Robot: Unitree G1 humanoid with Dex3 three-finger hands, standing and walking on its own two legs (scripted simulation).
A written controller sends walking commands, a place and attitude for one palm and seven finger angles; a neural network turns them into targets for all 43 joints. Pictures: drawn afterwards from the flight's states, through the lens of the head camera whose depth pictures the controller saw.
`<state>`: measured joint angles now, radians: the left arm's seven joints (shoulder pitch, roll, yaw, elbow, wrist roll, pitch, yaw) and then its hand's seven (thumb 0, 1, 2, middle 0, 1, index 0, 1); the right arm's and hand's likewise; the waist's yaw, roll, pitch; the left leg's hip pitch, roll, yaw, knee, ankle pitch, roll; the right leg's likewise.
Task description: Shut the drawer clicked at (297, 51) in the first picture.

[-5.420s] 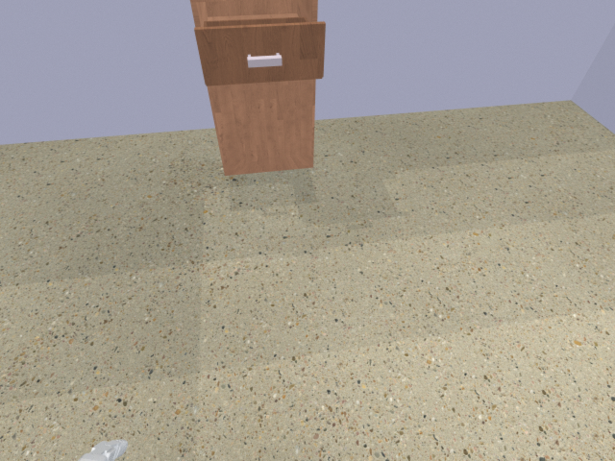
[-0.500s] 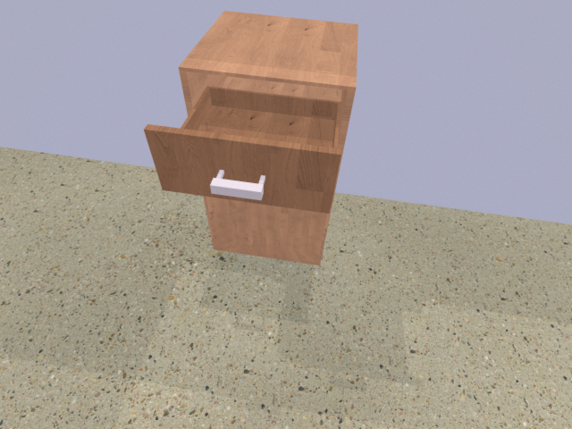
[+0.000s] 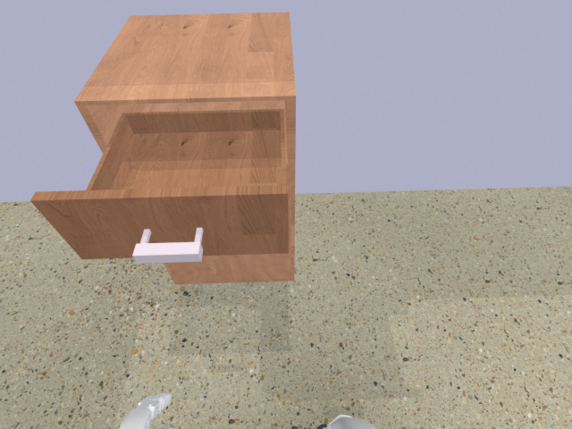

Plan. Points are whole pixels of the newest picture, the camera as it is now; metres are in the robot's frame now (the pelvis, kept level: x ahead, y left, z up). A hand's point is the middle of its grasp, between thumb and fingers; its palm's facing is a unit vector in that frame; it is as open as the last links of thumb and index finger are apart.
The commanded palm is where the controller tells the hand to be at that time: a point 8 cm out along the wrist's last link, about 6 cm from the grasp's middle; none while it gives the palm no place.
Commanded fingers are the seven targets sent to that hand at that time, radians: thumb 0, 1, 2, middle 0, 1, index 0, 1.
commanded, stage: take the last steps up to it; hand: left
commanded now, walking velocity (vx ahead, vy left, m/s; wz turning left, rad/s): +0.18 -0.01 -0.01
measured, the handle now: (171, 242) +0.42 +0.21 -0.03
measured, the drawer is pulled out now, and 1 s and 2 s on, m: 0.28 0.28 0.28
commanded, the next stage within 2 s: come to a stop and stand still in 0.10 s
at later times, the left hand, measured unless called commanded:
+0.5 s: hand out of the picture +0.09 +0.18 -0.16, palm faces +0.08 -0.98 -0.16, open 7.3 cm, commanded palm none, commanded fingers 0.00 0.90 0.90 -0.20 -0.30 -0.20 -0.30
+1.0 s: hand out of the picture +0.08 +0.13 -0.14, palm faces -0.01 -0.97 -0.25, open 7.4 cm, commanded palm none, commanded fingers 0.00 0.90 0.90 -0.20 -0.30 -0.20 -0.30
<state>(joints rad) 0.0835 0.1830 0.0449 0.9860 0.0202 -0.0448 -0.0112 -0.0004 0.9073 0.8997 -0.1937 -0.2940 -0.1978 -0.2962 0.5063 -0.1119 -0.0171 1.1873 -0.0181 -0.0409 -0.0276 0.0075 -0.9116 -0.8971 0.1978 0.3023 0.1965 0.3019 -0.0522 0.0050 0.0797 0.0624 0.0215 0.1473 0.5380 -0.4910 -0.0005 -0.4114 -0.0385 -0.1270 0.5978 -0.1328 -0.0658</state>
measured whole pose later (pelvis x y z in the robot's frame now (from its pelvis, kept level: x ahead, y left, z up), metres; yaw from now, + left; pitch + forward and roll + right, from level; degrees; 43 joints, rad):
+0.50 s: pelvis +0.10 +0.01 +0.02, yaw -1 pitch -2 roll +0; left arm 0.27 0.15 0.02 1.11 0.01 0.01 0.04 0.00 0.91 0.90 -0.20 -0.29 -0.20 -0.30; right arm 0.17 -0.14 -0.02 1.07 -0.01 0.00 -0.04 0.01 -0.94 -0.90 0.19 0.30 0.19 0.30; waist 0.05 -0.04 0.06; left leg -0.24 0.03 0.07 0.50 -0.22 0.00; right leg -0.21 -0.01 -0.10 0.50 -0.26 -0.02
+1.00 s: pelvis +0.03 -0.05 +0.02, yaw -2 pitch -1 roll +1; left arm 0.24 0.15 0.02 1.05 0.02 0.02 0.03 0.00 0.90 0.90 -0.20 -0.29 -0.20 -0.30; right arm 0.21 -0.20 -0.06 1.08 -0.01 0.06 -0.02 0.01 -0.91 -0.90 0.20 0.30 0.19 0.30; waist -0.01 0.03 0.03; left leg -0.31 0.04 0.02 0.71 -0.38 -0.02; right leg -0.20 0.00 -0.06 0.51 -0.29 -0.04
